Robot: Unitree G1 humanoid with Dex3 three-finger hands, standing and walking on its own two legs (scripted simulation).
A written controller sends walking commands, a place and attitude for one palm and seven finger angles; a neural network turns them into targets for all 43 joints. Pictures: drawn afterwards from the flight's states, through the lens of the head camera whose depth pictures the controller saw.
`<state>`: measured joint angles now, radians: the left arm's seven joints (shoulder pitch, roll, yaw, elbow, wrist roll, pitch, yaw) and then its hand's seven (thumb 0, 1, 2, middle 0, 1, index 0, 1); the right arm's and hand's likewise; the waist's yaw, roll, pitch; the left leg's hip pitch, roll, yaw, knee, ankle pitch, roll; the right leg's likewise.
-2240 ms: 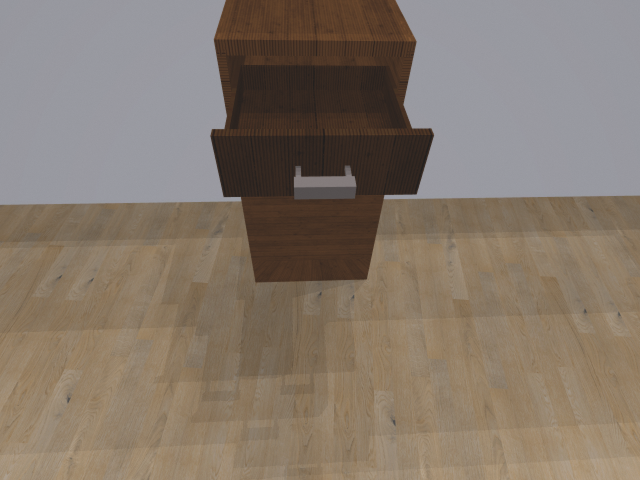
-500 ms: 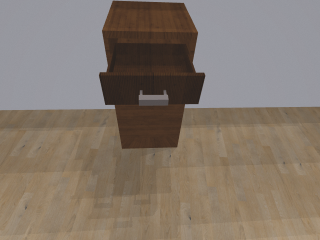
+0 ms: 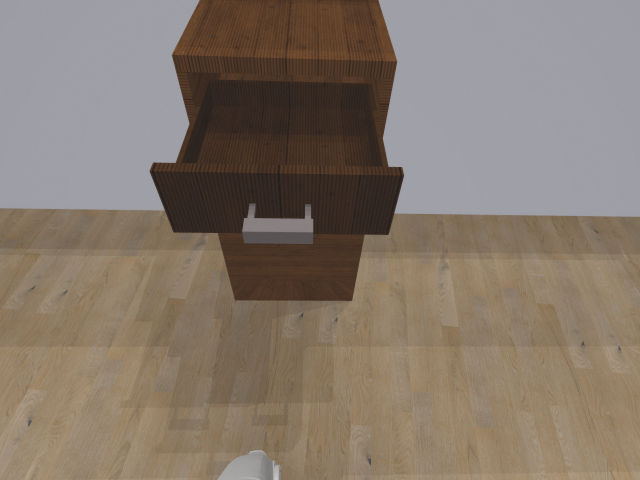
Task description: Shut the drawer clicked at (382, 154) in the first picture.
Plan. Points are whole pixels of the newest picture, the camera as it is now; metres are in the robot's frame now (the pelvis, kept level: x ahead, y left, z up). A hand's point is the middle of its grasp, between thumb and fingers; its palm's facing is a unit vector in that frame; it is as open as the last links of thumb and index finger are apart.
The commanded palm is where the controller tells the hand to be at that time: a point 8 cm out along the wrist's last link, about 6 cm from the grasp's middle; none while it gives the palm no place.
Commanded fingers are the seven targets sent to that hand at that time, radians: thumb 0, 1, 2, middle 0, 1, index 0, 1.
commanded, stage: take the last steps up to it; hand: left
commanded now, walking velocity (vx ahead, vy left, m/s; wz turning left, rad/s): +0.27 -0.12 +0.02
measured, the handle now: (279, 220) +0.48 +0.11 +0.02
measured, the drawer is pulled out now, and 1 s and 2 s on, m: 0.29 0.29 0.29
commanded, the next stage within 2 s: come to a stop and stand still in 0.36 s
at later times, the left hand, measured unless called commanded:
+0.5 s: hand (235, 411) +0.24 +0.15 -0.17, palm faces -0.02 -0.98 -0.20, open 7.3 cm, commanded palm none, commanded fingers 0.00 0.90 0.90 -0.20 -0.30 -0.20 -0.30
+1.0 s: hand (206, 440) +0.20 +0.19 -0.20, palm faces +0.08 -0.98 -0.20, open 7.3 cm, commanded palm none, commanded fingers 0.00 0.90 0.90 -0.20 -0.30 -0.20 -0.30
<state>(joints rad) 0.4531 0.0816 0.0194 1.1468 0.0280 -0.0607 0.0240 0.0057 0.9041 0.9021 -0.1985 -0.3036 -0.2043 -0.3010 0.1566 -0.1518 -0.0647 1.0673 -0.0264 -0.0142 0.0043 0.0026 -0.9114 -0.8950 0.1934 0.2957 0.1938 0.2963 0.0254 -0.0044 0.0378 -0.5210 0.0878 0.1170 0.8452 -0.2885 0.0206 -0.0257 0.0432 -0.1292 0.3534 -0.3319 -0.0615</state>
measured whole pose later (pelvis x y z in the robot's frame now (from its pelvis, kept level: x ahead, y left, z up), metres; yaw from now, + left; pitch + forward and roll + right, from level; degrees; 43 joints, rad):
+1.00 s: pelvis +0.16 -0.01 -0.01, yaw +0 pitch -2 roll -2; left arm 0.21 0.23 0.07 1.01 0.02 0.06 0.04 0.01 0.91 0.90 -0.20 -0.30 -0.20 -0.30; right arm 0.15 -0.15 -0.03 0.99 -0.03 0.01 -0.02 0.00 -0.91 -0.89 0.20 0.30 0.20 0.30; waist 0.02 -0.07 0.07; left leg -0.28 0.00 0.07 0.62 -0.31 0.06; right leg -0.40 -0.07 0.00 0.80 -0.42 0.04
